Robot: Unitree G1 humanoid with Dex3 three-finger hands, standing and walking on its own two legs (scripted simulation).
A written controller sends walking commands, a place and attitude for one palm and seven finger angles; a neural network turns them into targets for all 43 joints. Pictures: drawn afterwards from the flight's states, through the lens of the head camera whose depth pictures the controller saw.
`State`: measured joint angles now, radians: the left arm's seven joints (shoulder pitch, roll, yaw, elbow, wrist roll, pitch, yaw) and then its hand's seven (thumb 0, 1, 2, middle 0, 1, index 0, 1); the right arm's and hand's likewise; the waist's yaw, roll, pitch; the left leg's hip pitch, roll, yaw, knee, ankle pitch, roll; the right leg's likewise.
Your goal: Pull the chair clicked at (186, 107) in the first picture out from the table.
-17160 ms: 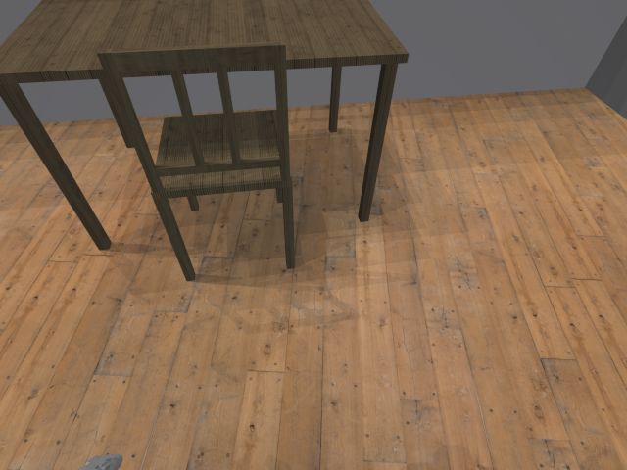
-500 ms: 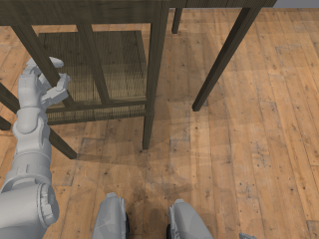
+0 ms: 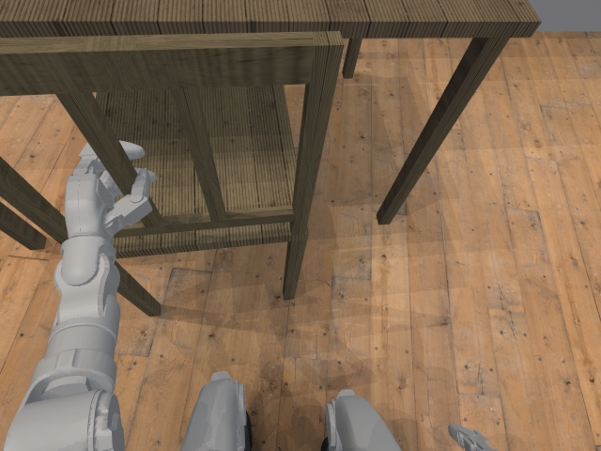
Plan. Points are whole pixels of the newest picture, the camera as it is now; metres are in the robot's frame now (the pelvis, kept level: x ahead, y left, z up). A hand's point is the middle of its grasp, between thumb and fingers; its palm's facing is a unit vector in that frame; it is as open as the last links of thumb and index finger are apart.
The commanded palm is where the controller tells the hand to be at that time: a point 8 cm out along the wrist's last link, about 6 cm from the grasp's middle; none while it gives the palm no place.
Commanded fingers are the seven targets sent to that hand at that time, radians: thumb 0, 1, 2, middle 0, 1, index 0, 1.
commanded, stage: hook a spindle and tug to test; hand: left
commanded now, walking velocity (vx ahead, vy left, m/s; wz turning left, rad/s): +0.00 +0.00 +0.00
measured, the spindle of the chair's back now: (122, 171) +0.47 +0.23 +0.04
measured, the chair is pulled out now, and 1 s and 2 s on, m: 0.02 0.16 0.23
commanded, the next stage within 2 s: step backward, pulling the chair out in 0.12 s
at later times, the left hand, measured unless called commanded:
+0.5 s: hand (152, 209) +0.41 +0.18 +0.04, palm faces +0.19 -0.98 -0.11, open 5.5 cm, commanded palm +0.39 +0.22 +0.04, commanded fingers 0.00 0.90 0.90 -0.50 -1.45 -0.50 -1.45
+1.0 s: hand (184, 286) +0.31 +0.13 +0.04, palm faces +0.07 -0.98 -0.18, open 5.3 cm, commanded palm +0.31 +0.18 +0.05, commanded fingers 0.00 0.90 0.90 -0.50 -1.45 -0.50 -1.45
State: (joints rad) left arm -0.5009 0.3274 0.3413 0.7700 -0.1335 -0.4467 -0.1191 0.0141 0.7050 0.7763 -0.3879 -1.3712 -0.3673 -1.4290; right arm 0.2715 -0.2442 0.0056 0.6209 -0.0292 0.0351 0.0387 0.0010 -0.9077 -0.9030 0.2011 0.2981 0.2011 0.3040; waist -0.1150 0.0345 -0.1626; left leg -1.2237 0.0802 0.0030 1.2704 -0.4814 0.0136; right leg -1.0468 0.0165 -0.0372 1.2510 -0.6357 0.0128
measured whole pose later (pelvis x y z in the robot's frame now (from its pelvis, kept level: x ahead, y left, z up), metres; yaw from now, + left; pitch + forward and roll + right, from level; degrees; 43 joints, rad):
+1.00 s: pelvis -0.06 -0.01 +0.10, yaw +1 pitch +3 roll -2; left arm -0.52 0.18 0.08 1.06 -0.07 -0.25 0.09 0.02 0.68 0.74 -0.27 -1.10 -0.49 -1.45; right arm 0.20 -0.25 0.01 0.73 0.06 0.00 -0.11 0.00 -0.91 -0.90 0.20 0.30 0.20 0.30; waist -0.08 0.06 0.17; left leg -0.53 0.06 0.03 0.62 -0.18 -0.01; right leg -0.40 0.02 -0.04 0.63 -0.27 0.00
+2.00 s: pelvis -0.14 -0.01 +0.10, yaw +3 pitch +0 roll -1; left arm -0.54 0.21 -0.01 1.01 -0.03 -0.21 0.11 0.01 0.65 0.74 -0.24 -1.20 -0.50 -1.45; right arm 0.21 -0.27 0.01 0.74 0.06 -0.02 -0.13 0.00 -0.91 -0.90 0.20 0.30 0.20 0.30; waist -0.07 0.00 0.20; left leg -0.49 0.02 -0.01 0.63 -0.14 0.00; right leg -0.49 -0.03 -0.05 0.65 -0.25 0.00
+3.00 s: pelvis -0.26 -0.02 +0.10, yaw +4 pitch +0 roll -1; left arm -0.60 0.23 0.04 1.06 -0.04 -0.19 0.08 0.04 0.63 0.76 -0.26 -1.18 -0.50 -1.45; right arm 0.17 -0.23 0.00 0.76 0.05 -0.01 -0.11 0.00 -0.91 -0.90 0.20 0.30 0.20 0.30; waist -0.05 0.02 0.22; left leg -0.46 0.07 0.00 0.65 -0.19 -0.05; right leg -0.45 -0.01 -0.04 0.63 -0.18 0.00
